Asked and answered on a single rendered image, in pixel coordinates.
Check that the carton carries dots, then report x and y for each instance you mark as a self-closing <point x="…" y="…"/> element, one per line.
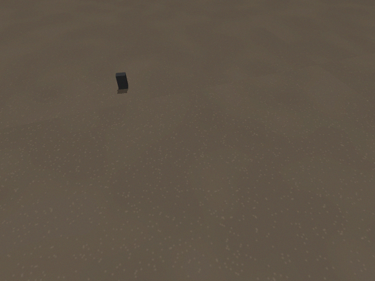
<point x="122" y="80"/>

